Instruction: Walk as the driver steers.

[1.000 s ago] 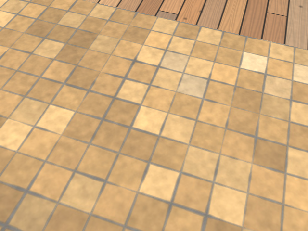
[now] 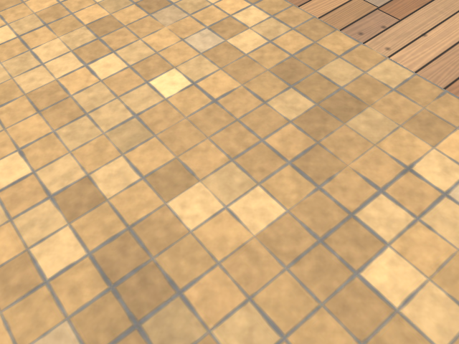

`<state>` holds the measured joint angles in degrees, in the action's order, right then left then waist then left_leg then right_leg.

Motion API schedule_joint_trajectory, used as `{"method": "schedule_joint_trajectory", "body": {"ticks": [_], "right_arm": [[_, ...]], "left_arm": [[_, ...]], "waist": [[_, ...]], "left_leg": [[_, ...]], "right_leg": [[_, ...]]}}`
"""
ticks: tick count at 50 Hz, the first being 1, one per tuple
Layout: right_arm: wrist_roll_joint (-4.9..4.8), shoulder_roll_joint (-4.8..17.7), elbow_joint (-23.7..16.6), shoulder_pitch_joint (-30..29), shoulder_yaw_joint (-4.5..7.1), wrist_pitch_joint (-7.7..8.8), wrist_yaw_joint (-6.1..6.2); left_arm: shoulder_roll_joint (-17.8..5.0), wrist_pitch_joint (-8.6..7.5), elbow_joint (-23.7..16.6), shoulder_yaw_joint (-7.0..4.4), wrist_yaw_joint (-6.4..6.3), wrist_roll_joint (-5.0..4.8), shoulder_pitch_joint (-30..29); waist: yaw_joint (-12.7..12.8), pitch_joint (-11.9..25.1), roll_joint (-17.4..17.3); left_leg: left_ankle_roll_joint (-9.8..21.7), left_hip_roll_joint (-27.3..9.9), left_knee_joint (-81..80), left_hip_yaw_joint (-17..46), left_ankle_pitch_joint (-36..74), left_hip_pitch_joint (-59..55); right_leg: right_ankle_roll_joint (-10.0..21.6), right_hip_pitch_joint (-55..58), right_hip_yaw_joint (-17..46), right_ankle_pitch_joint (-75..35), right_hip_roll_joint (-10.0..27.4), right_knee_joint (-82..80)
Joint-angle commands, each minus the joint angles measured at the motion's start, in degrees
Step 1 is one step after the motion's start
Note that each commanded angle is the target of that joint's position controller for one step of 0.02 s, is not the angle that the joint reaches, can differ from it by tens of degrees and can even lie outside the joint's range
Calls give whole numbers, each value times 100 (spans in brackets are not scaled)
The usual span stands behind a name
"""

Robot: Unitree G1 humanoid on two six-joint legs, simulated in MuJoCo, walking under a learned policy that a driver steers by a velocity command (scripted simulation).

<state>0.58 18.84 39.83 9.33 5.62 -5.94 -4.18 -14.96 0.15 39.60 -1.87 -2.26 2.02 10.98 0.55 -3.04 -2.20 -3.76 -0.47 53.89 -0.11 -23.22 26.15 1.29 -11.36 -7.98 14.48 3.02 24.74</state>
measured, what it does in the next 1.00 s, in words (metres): steps on the spot, turning left: left foot, then right foot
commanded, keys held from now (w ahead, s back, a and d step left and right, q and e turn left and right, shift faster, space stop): q+shift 0.54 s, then shift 0.10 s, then e+shift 0.36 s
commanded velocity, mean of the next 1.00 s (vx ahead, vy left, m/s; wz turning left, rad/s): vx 0.00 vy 0.00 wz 0.55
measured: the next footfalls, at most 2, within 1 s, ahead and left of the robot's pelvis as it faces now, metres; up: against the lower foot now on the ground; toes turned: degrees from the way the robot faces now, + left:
left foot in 0.14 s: +0.01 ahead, +0.13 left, +0.00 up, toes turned +11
right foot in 0.56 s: +0.14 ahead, -0.03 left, +0.00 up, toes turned +38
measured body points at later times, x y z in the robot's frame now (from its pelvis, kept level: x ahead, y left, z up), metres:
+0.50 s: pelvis +0.01 +0.02 -0.01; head +0.06 +0.04 +0.44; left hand +0.04 +0.34 -0.11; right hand +0.26 -0.20 -0.11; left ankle -0.03 +0.12 -0.74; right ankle +0.11 -0.07 -0.72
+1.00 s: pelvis +0.02 +0.02 +0.00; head +0.05 +0.04 +0.44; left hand -0.04 +0.31 -0.13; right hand +0.28 -0.14 -0.11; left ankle -0.05 +0.09 -0.74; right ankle +0.08 -0.07 -0.70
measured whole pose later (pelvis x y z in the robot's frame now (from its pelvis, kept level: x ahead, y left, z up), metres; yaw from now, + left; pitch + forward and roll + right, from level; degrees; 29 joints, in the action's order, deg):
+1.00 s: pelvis +0.02 +0.02 +0.00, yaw +27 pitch +0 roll +1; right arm 1.5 15.1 40.7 9.5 1.0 -2.3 2.2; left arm -17.4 3.3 43.3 -4.2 0.9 0.4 15.0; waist 2.5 -4.3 1.9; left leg 2.7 2.9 24.9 -0.1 -16.1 8.9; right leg 0.4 -25.2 3.2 26.2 -3.8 51.0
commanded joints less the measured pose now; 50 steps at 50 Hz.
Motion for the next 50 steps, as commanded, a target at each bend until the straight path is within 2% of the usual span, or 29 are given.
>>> {"method": "schedule_joint_trajectory", "body": {"ticks": [1, 5, 6, 7, 8, 9, 11, 13, 16, 21, 24, 26, 27, 28, 29, 30, 31, 33, 37, 38, 40, 42, 44, 45, 46, 47, 48, 49, 50], "right_arm": [[-78, 237, -641, -426, -7, 55, -41], [-29, 281, -695, -236, 34, 73, 60], [48, 382, -557, 185, 76, 143, 135], [136, 1070, -486, 607, 238, 232, 230], [5, 1889, -561, 871, 443, 275, 250], [-70, 1537, -525, 1083, 421, 295, 268], [-11, 1045, -615, 208, 228, 239, 379], [-33, 848, -732, -195, 150, 217, 421], [-12, 982, -632, 93, 193, 244, 356], [49, 1107, -580, 309, 248, 232, 323], [58, 1137, -601, 167, 271, 240, 289], [16, 1091, -651, -99, 262, 266, 289], [-57, 987, -680, -235, 227, 291, 311], [-90, 522, -688, 100, 102, 329, 335], [-8, 417, -717, 488, 72, 320, 379], [185, 944, -572, 460, 188, 296, 385], [152, 947, -468, 407, 211, 286, 341], [71, 717, -324, 494, 141, 241, 244], [2, 202, -201, 353, -147, 183, 299], [30, 161, -203, 274, -206, 161, 330], [9, 282, -241, 35, -212, 174, 460], [-53, 315, -203, 163, -225, 236, 542], [-24, 285, -84, 534, -249, 370, 617], [29, 512, -50, 674, -198, 444, 663], [138, 884, -92, 766, -131, 477, 717], [131, 1251, -153, 280, -28, 411, 709], [128, 728, -260, 165, -147, 436, 675], [87, 327, -338, -118, -280, 457, 668], [107, 170, -401, -342, -338, 452, 673]], "left_arm": [[-1127, -31, -219, -365, 98, 2, 334], [-1173, -22, -238, -436, 217, -180, 288], [-1142, -7, -202, -449, 235, -214, 364], [-972, 14, -330, -411, 241, -181, 496], [-510, 93, -910, -248, 210, -35, -44], [-752, 168, -842, -269, 149, 62, -326], [-765, 128, -666, -279, 150, -97, -185], [-897, 132, -531, -320, 151, 5, 23], [-767, 169, -511, -260, 176, -40, 17], [-721, 124, -650, -177, 149, -76, -359], [-762, 55, -653, -159, 113, -133, -295], [-799, 6, -574, -169, 48, -158, 41], [-852, -41, -509, -188, -15, -124, 286], [-1270, -70, -514, -269, -89, -56, 364], [-1747, -23, -669, -338, -52, -47, -68], [-1435, 27, -627, -308, 8, -48, 46], [-1038, 41, -640, -196, 41, -83, -110], [-818, 30, -607, -138, 57, -93, -388], [-538, -86, -307, -22, 122, -114, -191], [-630, -69, -254, -48, 157, -131, -215], [-1153, 52, -116, -279, 259, -105, 159], [-1294, 131, -32, -381, 340, -137, 352], [-1256, 165, -78, -423, 349, -213, 67], [-1104, 151, -123, -403, 328, -255, 18], [-690, 125, -234, -310, 328, -285, 58], [-622, 141, -380, -298, 287, -266, 33], [-1058, 202, -211, -421, 252, -104, 81], [-1058, 257, -45, -483, 275, -110, 285], [-1016, 323, 78, -495, 314, -124, 487]], "waist": [[245, 552, 1373], [18, 650, 1318], [-246, 783, 832], [-390, 842, -474], [-464, 904, -1619], [-728, 1013, -622], [-218, 365, -434], [-37, 410, -587], [-105, 585, -356], [-291, 555, -540], [-220, 582, -648], [31, 569, -702], [232, 548, -546], [63, 774, 465], [-194, 731, 1692], [-124, 655, 1177], [-181, 477, 910], [-259, 370, 985], [-151, 552, 1106], [-159, 508, 1328], [98, 379, 1612], [59, 465, 1473], [-221, 662, 1248], [-249, 823, 960], [-251, 871, -60], [-178, 422, -1496], [-157, 266, -679], [61, 235, -346], [181, 174, -283]], "left_leg": [[120, 118, -856, -516, -201, -68], [398, 275, -2271, -733, 312, -1008], [528, 266, -3038, -431, 1060, -1791], [840, -808, -3543, 1293, 2222, -2863], [1882, -2120, -3304, 3327, 4758, -2956], [2172, -1964, -3181, 2826, 4681, -3129], [1780, -1150, -3315, 1945, 3519, -2220], [1595, -704, -3301, 1692, 3527, -1802], [1615, -629, -3224, 1958, 3321, -1746], [1637, -584, -3103, 2784, 2574, -1655], [1489, -465, -2928, 3207, 2950, -1461], [1196, -272, -2793, 3396, 2764, -1127], [920, -27, -2535, 3258, 2210, -740], [556, 469, -1603, 2477, 471, -262], [351, 1449, -467, 1115, -1210, 519], [301, 880, 430, 1002, -1021, 430], [294, 778, 776, 989, -667, 303], [211, 756, 1227, 870, -171, 100], [141, 751, -285, 873, -272, -447], [128, 550, -963, 426, -374, -608], [162, 674, -1614, 79, -580, -705], [248, 710, -2239, 132, -141, -855], [389, 608, -3377, 195, 808, -1661], [523, 189, -3649, 497, 1034, -2458], [865, -1099, -3966, 1547, 1012, -3110], [1623, -2154, -3994, 2312, 2401, -2287], [1887, -2202, -3839, 1993, 3387, -2035], [1797, -1879, -3707, 1438, 3747, -1934], [1603, -1538, -3615, 908, 3964, -1898]], "right_leg": [[802, 938, 424, -3247, 1332, -98], [378, 585, -2, -2994, 1481, 799], [68, 48, -268, -2386, 1364, 1563], [-314, -1474, -529, -125, 906, 3035], [-627, -2902, 85, 2552, -66, 3824], [-634, -3019, 819, 2367, 157, 4385], [-561, -2786, 1010, 1255, 264, 4056], [-580, -2364, 930, 760, 105, 3861], [-553, -2163, 961, 728, -123, 3335], [-394, -1885, 1176, 679, -461, 2338], [-271, -1235, 1258, 731, -691, 1635], [-215, -402, 1297, 431, -740, 653], [-172, 266, 1363, -75, -556, -277], [98, 912, 2421, 312, 721, -983], [763, 844, 4152, 25, 1965, -1294], [1095, 440, 3943, -425, 1977, -1086], [1097, 154, 3339, -744, 1639, -945], [936, -35, 2362, -1390, 976, -792], [838, 252, 1967, -1978, 609, -613], [823, 344, 2054, -1808, 506, -627], [922, 503, 2462, -2297, 478, -410], [928, 625, 2832, -2965, 568, -211], [655, 254, 2931, -2778, 400, 52], [380, -435, 2833, -1984, 210, 252], [87, -1401, 2277, -375, -248, 1171], [-60, -2058, 978, 1777, -975, 2201], [-102, -1984, 1093, 1952, -530, 3372], [-106, -1896, 1087, 1716, -506, 3807], [-181, -1870, 1027, 1415, -446, 4111]]}}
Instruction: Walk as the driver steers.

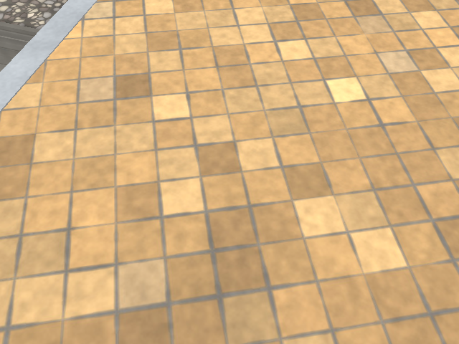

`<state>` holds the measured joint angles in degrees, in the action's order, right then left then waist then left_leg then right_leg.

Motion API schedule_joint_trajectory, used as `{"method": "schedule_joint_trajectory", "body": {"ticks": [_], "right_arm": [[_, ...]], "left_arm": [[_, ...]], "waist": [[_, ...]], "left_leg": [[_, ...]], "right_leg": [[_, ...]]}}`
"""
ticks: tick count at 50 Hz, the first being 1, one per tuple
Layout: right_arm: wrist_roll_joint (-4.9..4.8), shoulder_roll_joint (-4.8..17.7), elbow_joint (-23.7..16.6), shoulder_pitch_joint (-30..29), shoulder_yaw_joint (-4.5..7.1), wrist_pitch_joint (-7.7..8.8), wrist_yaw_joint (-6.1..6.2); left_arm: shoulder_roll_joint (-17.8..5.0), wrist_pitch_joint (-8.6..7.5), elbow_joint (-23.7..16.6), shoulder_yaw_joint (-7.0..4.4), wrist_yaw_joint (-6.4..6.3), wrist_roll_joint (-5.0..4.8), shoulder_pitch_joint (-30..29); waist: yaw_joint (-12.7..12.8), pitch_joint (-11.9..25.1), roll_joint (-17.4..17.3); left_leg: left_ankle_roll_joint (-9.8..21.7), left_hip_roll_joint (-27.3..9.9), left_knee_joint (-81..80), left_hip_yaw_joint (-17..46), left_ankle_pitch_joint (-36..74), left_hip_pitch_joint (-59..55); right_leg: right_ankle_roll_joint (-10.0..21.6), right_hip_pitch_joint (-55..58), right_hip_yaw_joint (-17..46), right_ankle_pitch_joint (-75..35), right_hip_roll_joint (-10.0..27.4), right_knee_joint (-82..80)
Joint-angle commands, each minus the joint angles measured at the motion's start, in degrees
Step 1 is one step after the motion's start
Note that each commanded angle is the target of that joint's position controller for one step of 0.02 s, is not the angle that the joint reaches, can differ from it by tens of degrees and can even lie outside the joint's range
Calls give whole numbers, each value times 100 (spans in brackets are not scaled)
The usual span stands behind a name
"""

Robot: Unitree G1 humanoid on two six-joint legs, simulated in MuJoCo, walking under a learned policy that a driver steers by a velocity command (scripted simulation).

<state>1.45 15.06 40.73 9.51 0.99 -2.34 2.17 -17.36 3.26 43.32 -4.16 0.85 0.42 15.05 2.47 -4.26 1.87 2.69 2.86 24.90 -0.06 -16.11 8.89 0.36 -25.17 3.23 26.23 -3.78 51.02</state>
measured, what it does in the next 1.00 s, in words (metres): walks ahead, turning right: right foot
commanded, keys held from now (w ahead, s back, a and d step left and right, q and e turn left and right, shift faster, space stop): w+e+shift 0.26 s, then e+shift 0.40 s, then q+shift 0.34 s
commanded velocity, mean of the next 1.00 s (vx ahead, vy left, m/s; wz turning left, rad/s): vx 0.25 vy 0.00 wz -0.58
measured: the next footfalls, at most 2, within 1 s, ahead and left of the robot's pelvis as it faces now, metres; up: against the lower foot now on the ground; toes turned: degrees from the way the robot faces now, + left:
right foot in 0.44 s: +0.23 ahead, -0.24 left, +0.00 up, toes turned -27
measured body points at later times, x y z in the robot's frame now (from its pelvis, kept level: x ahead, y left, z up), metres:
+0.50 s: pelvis +0.14 -0.13 -0.04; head +0.18 -0.17 +0.41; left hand +0.46 +0.01 -0.10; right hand +0.02 -0.40 -0.17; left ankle +0.02 +0.09 -0.65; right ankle +0.20 -0.22 -0.74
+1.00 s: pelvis +0.28 -0.23 +0.00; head +0.29 -0.26 +0.45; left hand +0.48 -0.05 -0.12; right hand +0.22 -0.50 -0.14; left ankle +0.38 -0.17 -0.71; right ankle +0.20 -0.22 -0.74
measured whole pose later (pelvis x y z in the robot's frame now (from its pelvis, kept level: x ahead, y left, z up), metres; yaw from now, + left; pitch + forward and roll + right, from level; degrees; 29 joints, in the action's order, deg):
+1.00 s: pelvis +0.28 -0.23 +0.00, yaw -33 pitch +0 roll -1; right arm 0.8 15.3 45.5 12.7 1.0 -2.2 -1.4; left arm -13.2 0.6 44.7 -0.7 -3.4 1.4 16.0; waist 0.7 -2.2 -2.3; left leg 1.2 1.0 45.1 0.6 -15.5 27.3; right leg 8.6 -3.5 3.4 15.7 -10.4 19.7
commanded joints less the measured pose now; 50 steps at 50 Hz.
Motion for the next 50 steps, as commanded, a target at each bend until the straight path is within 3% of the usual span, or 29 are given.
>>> {"method": "schedule_joint_trajectory", "body": {"ticks": [1, 2, 4, 7, 13, 16, 18, 19, 20, 21, 22, 23, 24, 25, 26, 27, 28, 29, 31, 33, 37, 41, 43, 45, 47, 50], "right_arm": [[48, 617, -434, -154, 142, 139, 50], [61, 701, -388, 56, 179, 174, 34], [61, 898, -273, 430, 265, 259, -3], [77, 1025, -54, 886, 350, 450, -29], [98, 1067, 194, 1134, 409, 690, -110], [125, 1020, 287, 1030, 390, 729, -136], [48, 1158, 343, 985, 415, 660, -139], [-19, 1259, 377, 1051, 436, 620, -148], [-116, 1407, 402, 1108, 476, 566, -176], [-242, 1511, 340, 1026, 499, 533, -235], [-209, 1271, 219, 996, 431, 557, -310], [-59, 419, -190, 1200, 236, 557, -384], [89, 1023, -452, 850, 346, 569, -321], [12, 983, -507, 517, 335, 532, -257], [-15, 913, -400, 647, 280, 521, -194], [60, 891, -307, 750, 275, 473, -150], [151, 922, -211, 975, 273, 380, -130], [191, 940, -140, 1087, 277, 278, -135], [172, 831, -162, 941, 246, 171, -151], [148, 752, -278, 573, 215, 120, -139], [68, 707, -202, 374, 200, 103, -139], [-11, 511, -18, 230, 122, 101, -223], [-71, 467, 59, 88, 97, 90, -262], [-106, 593, 54, -31, 132, 96, -296], [-69, 730, 51, 4, 173, 110, -342], [-75, 683, 20, 30, 163, 97, -370]], "left_arm": [[-736, 58, -342, -251, 93, 53, 9], [-704, 74, -381, -222, 203, 62, -163], [-732, 86, -581, -216, 369, 62, -688], [-572, 50, -746, -182, 470, 98, -1100], [-436, -29, -1042, -106, 574, 88, -1641], [-252, -84, -1222, 19, 598, 129, -1933], [-237, -100, -1275, 58, 563, 163, -1864], [-291, -103, -1231, 32, 501, 150, -1626], [-405, -122, -1091, -33, 403, 136, -1032], [-562, -179, -838, -140, 283, 167, -71], [-978, -203, -461, -325, 122, 227, 881], [-2074, -121, -643, -536, 17, 133, 621], [-2270, -136, -985, -633, 75, -37, 688], [-1996, -135, -849, -565, 65, -26, 438], [-1543, -161, -837, -445, 28, -23, 135], [-1202, -203, -841, -344, -11, -27, -161], [-985, -229, -883, -274, -48, -46, -346], [-912, -252, -869, -237, -47, -53, -399], [-1013, -310, -763, -281, -35, -35, -225], [-1094, -302, -708, -326, -61, -41, -63], [-693, -332, -494, -153, -154, -61, 325], [-229, -397, -220, 94, -270, 11, 533], [-249, -416, -106, 144, -322, 90, 612], [-463, -388, -13, 107, -384, 130, 690], [-524, -315, 10, 96, -447, 113, 647], [-508, -235, -18, 106, -508, 92, 498]], "waist": [[-114, 441, -946], [-319, 386, -1174], [-611, 146, -1231], [-760, -19, -836], [-751, -314, -763], [-682, -589, -661], [-562, -421, -730], [-427, -167, -754], [-129, 231, -747], [358, 812, -595], [746, 1373, -20], [217, 1653, 1565], [574, 2529, 442], [334, 1880, 89], [32, 1000, 38], [-224, 707, 45], [-397, 656, 96], [-476, 761, 31], [-459, 948, -181], [-348, 964, -259], [-168, 956, -51], [-47, 806, 88], [45, 637, 136], [94, 479, 187], [30, 421, 157], [-3, 394, 43]], "left_leg": [[786, -1723, -967, 747, 1805, -536], [712, -1597, -1285, 775, 189, -783], [653, -1763, -1734, 1058, -1344, -1197], [612, -2043, -1901, 951, -1411, -1706], [488, -2291, -2057, 133, -1230, -1607], [359, -2141, -1704, -815, 587, -1186], [198, -1985, -1071, -1363, 2436, -886], [136, -1937, -441, -1528, 4011, -842], [99, -1921, 571, -1605, 5241, -779], [-27, -1885, 2004, -1635, 5195, -202], [-315, -1569, 3726, -1500, 2456, 1068], [-645, -653, 5869, -1242, -2067, 3033], [-713, -398, 6319, 201, -1775, 3272], [-624, -622, 6085, 397, -1211, 3413], [-591, -825, 5551, 280, -790, 3250], [-583, -1010, 5081, 304, -670, 2980], [-631, -1022, 4851, 294, -609, 2611], [-674, -1004, 4701, 272, -545, 2311], [-747, -919, 4459, 228, -382, 2241], [-765, -840, 4184, 274, -96, 2497], [-598, -792, 3630, 204, 617, 2913], [-378, -741, 2645, 174, 1072, 2649], [-288, -565, 2228, 200, 1022, 2403], [-205, -276, 2163, 319, 645, 2413], [-154, -220, 2178, 227, 180, 2488], [-75, -159, 1945, -58, -429, 2308]], "right_leg": [[-85, -769, -136, -200, 383, 1423], [-122, -1081, -236, -431, 484, 1344], [-179, -1712, -322, -665, 548, 1133], [-154, -2251, -263, -897, 652, 839], [21, -2556, -358, -1246, 945, 622], [168, -1972, -670, -1272, 1021, -66], [345, -1050, -1152, -931, 751, -605], [437, -440, -1409, -801, 431, -782], [554, 316, -1547, -732, 65, -939], [738, 1647, -1387, -1189, -192, -1329], [881, 3189, -660, -1523, -19, -1796], [1370, 4029, 2361, -1979, 1828, -2463], [1975, 4130, 4087, -2792, 2399, -3138], [1924, 3680, 3311, -2821, 2266, -3172], [1758, 2709, 2543, -3361, 1950, -3130], [1524, 2176, 1985, -3816, 1500, -3088], [1430, 1733, 1673, -4407, 1236, -3080], [1360, 1452, 1480, -4844, 1117, -3081], [1315, 1342, 1444, -5378, 987, -3019], [1154, 1386, 1623, -5124, 897, -3031], [670, 1972, 1419, -5817, 953, -2998], [289, 2364, 1021, -6088, 974, -3139], [248, 2408, 786, -6210, 1033, -3202], [318, 2602, 659, -6523, 1166, -3109], [442, 2881, 618, -6814, 1348, -2939], [572, 3065, 538, -7224, 1464, -2585]]}}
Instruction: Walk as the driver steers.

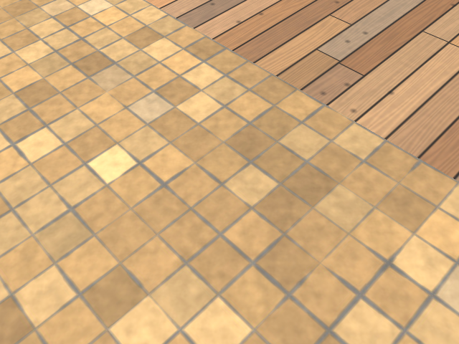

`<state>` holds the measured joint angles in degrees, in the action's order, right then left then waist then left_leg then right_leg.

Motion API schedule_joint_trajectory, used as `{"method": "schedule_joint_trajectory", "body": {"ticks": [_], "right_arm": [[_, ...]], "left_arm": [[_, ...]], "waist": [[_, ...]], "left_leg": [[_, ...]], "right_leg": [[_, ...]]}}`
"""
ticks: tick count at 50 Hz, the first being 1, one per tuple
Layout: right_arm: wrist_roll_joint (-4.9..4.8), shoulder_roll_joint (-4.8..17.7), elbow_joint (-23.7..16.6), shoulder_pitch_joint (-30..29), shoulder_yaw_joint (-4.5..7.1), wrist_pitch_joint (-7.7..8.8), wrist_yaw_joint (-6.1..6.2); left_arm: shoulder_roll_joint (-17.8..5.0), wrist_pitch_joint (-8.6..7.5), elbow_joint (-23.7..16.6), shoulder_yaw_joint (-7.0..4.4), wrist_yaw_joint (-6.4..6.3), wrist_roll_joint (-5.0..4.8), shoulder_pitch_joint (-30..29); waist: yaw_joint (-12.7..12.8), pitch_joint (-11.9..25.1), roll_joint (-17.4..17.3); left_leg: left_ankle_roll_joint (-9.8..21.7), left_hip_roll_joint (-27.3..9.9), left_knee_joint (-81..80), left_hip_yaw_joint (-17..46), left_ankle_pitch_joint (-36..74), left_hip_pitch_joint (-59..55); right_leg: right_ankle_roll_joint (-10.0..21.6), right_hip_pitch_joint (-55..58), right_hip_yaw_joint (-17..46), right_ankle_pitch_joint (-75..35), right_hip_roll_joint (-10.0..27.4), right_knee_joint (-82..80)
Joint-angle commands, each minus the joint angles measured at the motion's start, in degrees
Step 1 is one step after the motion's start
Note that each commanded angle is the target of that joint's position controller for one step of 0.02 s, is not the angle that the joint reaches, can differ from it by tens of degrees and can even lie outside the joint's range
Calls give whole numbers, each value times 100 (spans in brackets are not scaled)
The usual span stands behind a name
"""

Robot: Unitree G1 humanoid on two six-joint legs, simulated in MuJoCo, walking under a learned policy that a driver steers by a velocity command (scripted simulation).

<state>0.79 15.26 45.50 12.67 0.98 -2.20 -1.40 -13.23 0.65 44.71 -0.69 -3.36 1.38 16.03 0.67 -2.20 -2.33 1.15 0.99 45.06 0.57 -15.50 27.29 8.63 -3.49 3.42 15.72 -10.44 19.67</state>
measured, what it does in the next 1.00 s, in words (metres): walks ahead, turning left: left foot, then right foot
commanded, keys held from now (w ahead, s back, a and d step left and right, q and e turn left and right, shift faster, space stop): q+shift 0.64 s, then w+q+shift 0.32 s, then w+shift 0.02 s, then w+e+shift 0.02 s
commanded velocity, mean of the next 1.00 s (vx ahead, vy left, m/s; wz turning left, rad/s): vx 0.18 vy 0.00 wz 0.87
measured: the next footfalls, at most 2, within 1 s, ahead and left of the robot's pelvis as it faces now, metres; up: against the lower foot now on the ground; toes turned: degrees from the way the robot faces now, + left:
left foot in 0.12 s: +0.06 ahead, +0.09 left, +0.00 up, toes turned +3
right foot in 0.48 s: +0.20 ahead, -0.09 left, +0.00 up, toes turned +34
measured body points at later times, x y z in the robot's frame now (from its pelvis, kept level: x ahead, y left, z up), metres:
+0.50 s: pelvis +0.08 -0.02 -0.01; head +0.12 -0.01 +0.44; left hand +0.14 +0.30 -0.09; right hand +0.29 -0.27 -0.12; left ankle +0.02 +0.09 -0.73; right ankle +0.17 -0.11 -0.74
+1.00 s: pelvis +0.12 +0.07 +0.00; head +0.11 +0.09 +0.45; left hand -0.13 +0.26 -0.12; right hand +0.48 +0.13 -0.04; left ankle +0.06 +0.18 -0.71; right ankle +0.17 -0.11 -0.74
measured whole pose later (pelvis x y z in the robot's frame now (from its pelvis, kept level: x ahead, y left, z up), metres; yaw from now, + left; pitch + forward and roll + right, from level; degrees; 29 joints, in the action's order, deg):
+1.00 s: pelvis +0.12 +0.07 +0.00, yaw +54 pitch +2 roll -1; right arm 2.0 19.8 33.0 2.5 3.8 -3.6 -7.4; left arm -21.9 -2.4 44.5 -4.6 -0.6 2.6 24.5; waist 5.9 1.4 2.1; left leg 3.8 -4.1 44.9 -4.7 -21.8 27.6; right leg -5.2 0.8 -18.5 19.8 8.8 19.5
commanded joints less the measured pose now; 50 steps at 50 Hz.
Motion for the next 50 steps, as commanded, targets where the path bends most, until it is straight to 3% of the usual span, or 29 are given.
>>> {"method": "schedule_joint_trajectory", "body": {"ticks": [1, 4, 5, 6, 7, 8, 9, 10, 12, 15, 19, 21, 23, 24, 25, 26, 27, 28, 29, 30, 32, 33, 35, 38, 44, 48, 50], "right_arm": [[-36, 622, -455, -205, 158, 64, -4], [-66, 698, -375, 463, 224, 38, 103], [-35, 819, -301, 1059, 288, 79, 154], [-19, 1222, -317, 1304, 410, 110, 206], [-97, 1703, -353, 1054, 557, 57, 217], [-194, 1511, -407, 1031, 591, 83, 189], [-138, 1243, -598, 414, 543, 69, 189], [-86, 984, -703, -18, 466, -23, 188], [-53, 1042, -735, -15, 482, -58, 198], [-45, 1321, -651, 444, 630, -72, 175], [-1, 1433, -786, 329, 727, -99, 144], [8, 1435, -875, 142, 750, -96, 124], [-52, 1370, -981, -197, 737, -71, 131], [-94, 1124, -1028, -105, 667, -33, 142], [-143, 568, -1185, 256, 532, -11, 143], [97, 1126, -1053, 459, 650, -36, 159], [136, 1282, -972, 388, 711, -56, 126], [118, 1234, -894, 335, 713, -91, 66], [83, 1156, -862, 364, 701, -139, -13], [37, 1108, -853, 416, 677, -179, -89], [-30, 1016, -926, 212, 610, -215, -158], [-18, 1001, -1021, -1, 578, -220, -196], [50, 1059, -1241, -466, 557, -234, -336], [81, 1011, -1416, -915, 532, -215, -489], [57, 737, -1688, -1466, 408, -109, -589], [103, 730, -1824, -1776, 320, -63, -624], [158, 680, -1695, -1474, 251, 16, -578]], "left_arm": [[-957, 39, -169, -251, -98, -11, 312], [-1186, 7, -241, -321, -113, -83, -110], [-1295, -25, -344, -367, -106, -140, -543], [-1188, -84, -579, -340, -58, -120, -821], [-780, -32, -930, -242, 6, -7, -718], [-757, -12, -794, -159, 43, 153, -371], [-902, -7, -726, -200, 72, 74, -396], [-987, -12, -699, -222, 69, 52, -468], [-885, 51, -759, -168, 158, 105, -630], [-746, 101, -929, -82, 249, -40, -851], [-869, 20, -1088, -75, 214, -69, -1130], [-946, -46, -1085, -95, 178, -91, -1016], [-1014, -137, -989, -131, 96, -66, -597], [-1291, -195, -943, -205, 26, -12, -390], [-1906, -167, -1037, -318, -1, 35, -503], [-1728, -98, -1008, -294, 39, 9, -545], [-1345, -65, -1048, -205, 56, -6, -617], [-1077, -44, -1073, -141, 64, -14, -822], [-1012, -27, -1106, -124, 57, 7, -988], [-1012, -27, -1110, -129, 36, 38, -1007], [-1013, -44, -1060, -164, 53, 65, -762], [-1070, -65, -993, -210, 92, 86, -445], [-1309, -118, -885, -329, 146, 68, -87], [-1488, -242, -786, -443, 168, 70, 162], [-1545, -447, -584, -537, 236, 91, 400], [-1660, -403, -420, -576, 255, 132, 518], [-1614, -338, -291, -536, 302, 139, 590]], "waist": [[135, 223, 469], [-246, 516, 630], [-712, 715, 557], [-878, 819, -164], [-338, 741, -1350], [-299, 752, -460], [-76, 319, -26], [92, 13, 331], [47, 157, 82], [-183, 543, -205], [-302, 649, -522], [-231, 622, -676], [88, 539, -710], [87, 616, -234], [-169, 835, 1397], [-173, 864, 1344], [-214, 642, 1059], [-251, 379, 872], [-315, 304, 955], [-317, 308, 1142], [-169, 356, 1154], [14, 485, 1184], [257, 394, 1416], [366, 181, 1159], [398, -99, 1002], [427, -309, 1023], [290, -407, 880]], "left_leg": [[140, 106, -251, -209, -643, 247], [516, 303, -1086, -182, -631, -858], [842, 100, -1772, 199, 234, -1687], [1364, -816, -2297, 1593, 2536, -2655], [2499, -2078, -2208, 3695, 5673, -3076], [2525, -2190, -2350, 3499, 5416, -2578], [2242, -1801, -2426, 3016, 4376, -2081], [1812, -1273, -2549, 2472, 3463, -1674], [1360, -597, -2418, 2044, 3249, -1699], [1181, -505, -2178, 2275, 3518, -1868], [926, -377, -2037, 2812, 2915, -1735], [759, -318, -1940, 3114, 2790, -1633], [379, -75, -1701, 3185, 1972, -1186], [94, 236, -1208, 2837, 758, -694], [-222, 1074, 90, 1516, -1582, 273], [-271, 932, 1074, 918, -2107, 429], [-283, 568, 1624, 782, -1746, 449], [-302, 382, 1934, 702, -1346, 416], [-328, 317, 2197, 576, -1044, 378], [-386, 278, 2389, 399, -893, 405], [-475, 184, 2274, 151, -781, 489], [-440, 53, 2081, 103, -639, 635], [-372, -138, 1750, 9, -539, 1041], [-268, -310, 1397, -32, -414, 1383], [-5, -563, 674, -213, -318, 1262], [277, -567, 69, -606, -648, 776], [481, -321, -471, -794, -893, -144]], "right_leg": [[-273, 868, 444, -6428, 2106, 740], [-499, 427, 233, -7059, 1972, 1827], [-686, -198, -12, -6565, 1735, 2882], [-939, -1629, -454, -2903, 976, 4449], [-1272, -3325, -243, 2026, -81, 5840], [-1150, -3148, 575, 1984, 546, 5900], [-1118, -3109, 668, 1581, 760, 5704], [-1130, -3093, 370, 1233, 825, 5053], [-1264, -2825, 99, 852, 787, 3963], [-1334, -2539, 16, 661, 646, 3156], [-1211, -2142, 123, 430, 538, 2374], [-1129, -1754, 199, 426, 499, 1798], [-1047, -842, 237, -148, 591, 446], [-878, -164, 808, -175, 1342, -281], [-245, 516, 2629, -298, 3049, -688], [245, 141, 3018, -906, 3391, -538], [324, -93, 2427, -1308, 3234, -391], [227, -376, 1674, -1484, 2854, -326], [105, -480, 1099, -1642, 2521, -271], [84, -464, 675, -2106, 2354, -196], [112, -254, 235, -2574, 2330, -110], [100, -8, 274, -1333, 2430, -333], [69, 279, 628, 1069, 2704, -886], [-7, 455, 684, 2164, 3047, -1253], [-237, 346, -235, 2051, 3286, -1400], [-390, 149, -976, 1874, 3283, -1292], [-367, -373, -1332, 1256, 3217, -1069]]}}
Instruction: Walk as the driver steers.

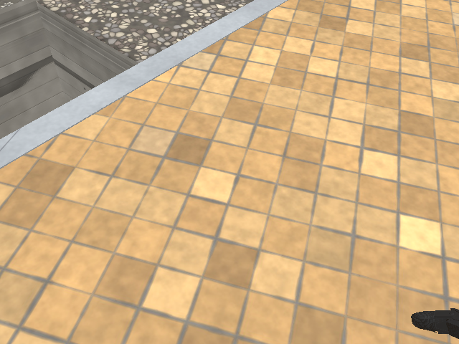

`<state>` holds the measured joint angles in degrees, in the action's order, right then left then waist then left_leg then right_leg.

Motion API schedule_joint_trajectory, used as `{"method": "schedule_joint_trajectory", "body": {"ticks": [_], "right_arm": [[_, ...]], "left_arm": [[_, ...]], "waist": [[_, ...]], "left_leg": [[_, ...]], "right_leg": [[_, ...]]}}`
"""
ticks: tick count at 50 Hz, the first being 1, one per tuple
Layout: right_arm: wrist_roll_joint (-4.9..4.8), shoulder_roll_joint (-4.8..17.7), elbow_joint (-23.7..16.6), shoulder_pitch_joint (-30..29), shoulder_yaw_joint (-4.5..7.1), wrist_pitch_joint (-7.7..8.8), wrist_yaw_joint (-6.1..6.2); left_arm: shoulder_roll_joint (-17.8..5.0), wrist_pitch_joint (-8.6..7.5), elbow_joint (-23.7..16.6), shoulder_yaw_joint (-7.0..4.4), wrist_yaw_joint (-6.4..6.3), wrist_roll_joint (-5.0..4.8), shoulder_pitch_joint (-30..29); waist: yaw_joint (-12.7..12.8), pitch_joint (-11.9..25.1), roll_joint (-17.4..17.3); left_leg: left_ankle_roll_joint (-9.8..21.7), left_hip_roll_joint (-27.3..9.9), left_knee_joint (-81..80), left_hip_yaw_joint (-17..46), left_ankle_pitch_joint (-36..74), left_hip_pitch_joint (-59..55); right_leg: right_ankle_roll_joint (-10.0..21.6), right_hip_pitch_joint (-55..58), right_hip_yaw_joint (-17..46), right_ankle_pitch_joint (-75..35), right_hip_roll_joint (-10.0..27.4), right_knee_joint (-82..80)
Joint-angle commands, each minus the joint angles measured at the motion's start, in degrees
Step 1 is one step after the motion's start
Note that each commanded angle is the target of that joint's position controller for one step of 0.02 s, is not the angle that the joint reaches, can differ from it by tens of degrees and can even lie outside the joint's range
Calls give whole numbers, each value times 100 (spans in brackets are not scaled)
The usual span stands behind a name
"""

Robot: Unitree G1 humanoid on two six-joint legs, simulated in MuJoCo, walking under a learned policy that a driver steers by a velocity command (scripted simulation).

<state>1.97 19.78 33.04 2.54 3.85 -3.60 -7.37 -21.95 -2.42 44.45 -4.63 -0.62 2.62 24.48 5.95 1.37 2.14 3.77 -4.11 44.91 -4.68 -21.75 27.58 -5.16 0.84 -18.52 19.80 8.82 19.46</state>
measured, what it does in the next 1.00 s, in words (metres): walks ahead, turning right: left foot, then right foot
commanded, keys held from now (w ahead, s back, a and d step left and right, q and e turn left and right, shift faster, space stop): w+e+shift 1.00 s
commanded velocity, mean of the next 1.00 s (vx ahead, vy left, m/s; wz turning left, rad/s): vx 0.94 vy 0.00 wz -0.58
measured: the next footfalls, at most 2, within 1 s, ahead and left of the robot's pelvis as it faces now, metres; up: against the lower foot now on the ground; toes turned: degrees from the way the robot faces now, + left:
left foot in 0.04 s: +0.10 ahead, +0.13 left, +0.00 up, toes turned +7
right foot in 0.50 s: +0.51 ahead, +0.05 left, +0.00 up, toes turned -14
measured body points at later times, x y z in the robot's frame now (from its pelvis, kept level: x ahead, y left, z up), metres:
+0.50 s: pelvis +0.35 +0.08 -0.03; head +0.37 +0.08 +0.42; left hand +0.53 +0.31 -0.14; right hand +0.28 -0.18 -0.16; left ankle +0.09 +0.13 -0.69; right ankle +0.48 +0.05 -0.72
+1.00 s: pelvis +0.78 +0.04 -0.01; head +0.81 +0.02 +0.43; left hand +1.01 +0.26 -0.12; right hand +0.78 -0.28 -0.09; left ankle +0.92 +0.13 -0.74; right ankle +0.58 +0.05 -0.63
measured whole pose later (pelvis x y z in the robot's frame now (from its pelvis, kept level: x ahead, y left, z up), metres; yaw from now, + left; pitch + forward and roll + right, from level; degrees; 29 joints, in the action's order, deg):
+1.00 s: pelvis +0.78 +0.04 -0.01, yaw -38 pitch +2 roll +1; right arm 3.3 17.3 36.8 7.8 0.4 4.2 1.0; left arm -21.8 -3.0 45.5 -5.1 1.0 0.5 18.2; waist 3.3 -1.6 1.6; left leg -2.5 -1.8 33.7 0.8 -13.7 24.2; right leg 7.1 -18.9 6.2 21.0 -5.5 71.8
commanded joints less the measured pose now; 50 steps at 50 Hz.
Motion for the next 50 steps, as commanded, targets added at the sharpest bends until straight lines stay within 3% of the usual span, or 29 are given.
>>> {"method": "schedule_joint_trajectory", "body": {"ticks": [1, 2, 3, 4, 5, 6, 7, 10, 14, 17, 21, 23, 24, 25, 26, 27, 28, 29, 30, 31, 33, 38, 41, 43, 45, 46, 47, 48, 50], "right_arm": [[50, 173, -167, 286, -39, 238, 100], [70, 333, 363, 1572, 66, 335, 239], [64, 855, 746, 2864, 221, 407, 427], [-47, 1731, 497, 2846, 310, 459, 587], [-30, 1481, 417, 2540, 254, 497, 668], [78, 1152, 523, 2444, 160, 518, 729], [70, 824, 562, 2160, 70, 565, 732], [-80, 338, 524, 1390, -107, 793, 716], [-53, 147, 892, 1771, -137, 1024, 637], [-72, -58, 1199, 2146, -231, 1042, 720], [-63, 359, 1363, 2047, -197, 1030, 992], [12, 742, 1303, 1712, -77, 909, 1160], [71, 885, 1146, 1227, -18, 823, 1180], [-12, 991, 1020, 671, 60, 738, 1113], [71, 27, 815, 31, -196, 817, 887], [6, -447, 239, 1021, -368, 948, 817], [102, -148, 19, 1137, -434, 1124, 742], [139, 212, 114, 982, -398, 1199, 709], [214, 274, 157, 883, -373, 1141, 712], [322, 184, 181, 885, -429, 993, 722], [321, 113, 35, 543, -503, 722, 699], [-49, -185, -385, -611, -623, 711, 614], [-81, 2, -471, -760, -553, 773, 655], [-85, 373, -280, -105, -384, 831, 736], [-35, 935, 245, 2119, -86, 914, 907], [200, 1362, 394, 3146, 69, 943, 1003], [237, 1711, 323, 2378, 166, 878, 939], [200, 961, 114, 1537, 85, 823, 899], [139, 325, 308, 1573, -70, 772, 830]], "left_arm": [[-748, -24, -214, -116, 55, -40, -369], [-607, -52, -179, -42, 98, -81, -412], [-289, -80, -343, 90, 161, -8, -644], [161, -139, -950, 199, 205, -38, -1081], [-295, -126, -960, 93, 159, -88, -1720], [-231, -148, -817, 88, 181, -234, -1459], [-208, -154, -512, 97, 237, -222, -1009], [-47, 110, 70, 78, 422, -181, -307], [238, 174, -8, 150, 483, -326, -1076], [356, 118, -221, 251, 513, -259, -1728], [285, 187, -386, 352, 512, -235, -1768], [-122, 282, -63, 210, 458, -200, -464], [-424, 304, 325, 56, 401, -173, 864], [-709, 255, 654, -135, 309, -245, 2008], [-617, 270, 831, -153, 204, -408, 1471], [-949, 240, 452, -143, 186, -241, 408], [-837, 241, 185, -173, 120, -222, 220], [-393, 221, 174, -91, 60, -148, 66], [-270, 152, 168, -45, 49, -128, -223], [-330, 40, 135, -31, 33, -142, -345], [-339, -166, 68, -10, 53, -184, -548], [-500, -259, 90, -179, 147, -300, -200], [-603, -219, 63, -267, 150, -269, -51], [-757, -217, -9, -316, 115, -210, -197], [-795, -298, -137, -312, 161, -181, -730], [129, -374, -393, -68, 132, -257, -788], [459, -349, -789, 119, 180, -471, -232], [-3, -191, -540, 99, 117, -289, -587], [-143, -77, -567, 43, 257, -70, -1351]], "waist": [[-660, -625, 247], [-1309, -63, -413], [-1985, 483, -1779], [-1787, 652, -3198], [-1892, 178, -1643], [-1558, -78, -973], [-1161, -215, -659], [-499, -381, -847], [-561, -908, -542], [-634, -970, -532], [-262, -530, -743], [490, 140, -980], [1134, 571, -936], [1791, 793, -419], [1272, -46, 1040], [-143, 400, 1198], [-90, 873, 669], [-315, -4, -396], [-651, -477, -845], [-842, -782, -939], [-955, -1127, -926], [-221, -691, -206], [-37, -385, 125], [-371, 115, 174], [-1619, 1287, -96], [-1802, 1957, -1330], [-955, 2282, -3082], [-931, 1284, -1735], [-1044, 294, -403]], "left_leg": [[323, 525, -814, -425, -27, -1290], [450, 923, -1131, -412, 226, -2961], [441, 142, -1832, 914, -995, -4421], [569, -1341, -3161, 3899, -2862, -4695], [498, -1641, -3376, 4107, -1762, -4120], [394, -1629, -2976, 3117, -577, -3894], [199, -1317, -2931, 2349, 175, -3332], [-298, -759, -3396, 1104, 1359, -2392], [-549, -460, -3858, -31, 3163, -2279], [-514, -420, -3880, -595, 4716, -2861], [-699, -561, -3152, -1059, 8445, -3172], [-739, -808, -1488, -989, 9854, -3337], [-696, -877, 93, -839, 9759, -2783], [-585, -321, 2935, -880, 7197, -1783], [-417, 964, 5118, -555, 5, 484], [-592, 1010, 5985, 625, -639, 2098], [-477, 759, 5525, 1382, -492, 2534], [-393, 430, 4803, 1338, -119, 2505], [-451, 172, 4174, 1247, 2, 2178], [-548, 8, 3750, 1191, -7, 1907], [-783, -274, 2527, 869, 468, 1016], [-802, -51, -433, 466, 2582, -195], [-689, 208, -1320, 576, 2564, -373], [-603, 469, -1625, 685, 1860, -1209], [-404, 104, -1350, 866, 782, -3683], [-214, -1457, -1761, 2710, -1774, -5058], [274, -2444, -3235, 5989, -2963, -5152], [341, -2121, -3207, 5346, -3520, -4299], [93, -1498, -2960, 3007, -885, -3091]], "right_leg": [[1054, -1327, 575, -470, 1169, -363], [1061, -1952, 78, -2200, 736, 1296], [917, -3322, 46, -851, 228, 3648], [747, -5144, 1043, 1602, -511, 5440], [820, -5722, 2151, 775, -663, 6041], [936, -5692, 2457, 105, -601, 6032], [928, -5223, 2476, -298, -466, 5674], [708, -4384, 2340, -1160, -356, 5457], [829, -4617, 2030, -2019, -608, 4730], [1028, -4841, 1395, -2248, -732, 3991], [1392, -3194, 539, -2111, -1259, 2576], [1605, -1869, 584, -1596, -1552, 2497], [1869, -627, 940, -1279, -1520, 2373], [2372, 587, 1620, -1413, -1197, 1553], [2450, 891, 2294, -1330, -1044, 1592], [3359, 1421, 4984, -1840, -202, 1361], [3636, 1427, 6600, 745, 531, -218], [3289, 343, 6590, 1920, 533, -950], [2970, -627, 6161, 1833, 332, -1070], [2803, -1372, 5678, 1426, 8, -1094], [2635, -2893, 4775, 715, -561, -1320], [2082, -2528, 3851, -1494, -1147, -981], [1843, -1397, 4096, -2499, -910, -445], [1600, -868, 4243, -3605, -838, 489], [1356, -1681, 3844, -3568, -1196, 3119], [1346, -3079, 3283, -369, -1632, 5073], [1243, -4430, 2738, 898, -1717, 6137], [1274, -4878, 2569, 162, -1148, 6473], [1172, -4629, 2353, -368, -704, 5908]]}}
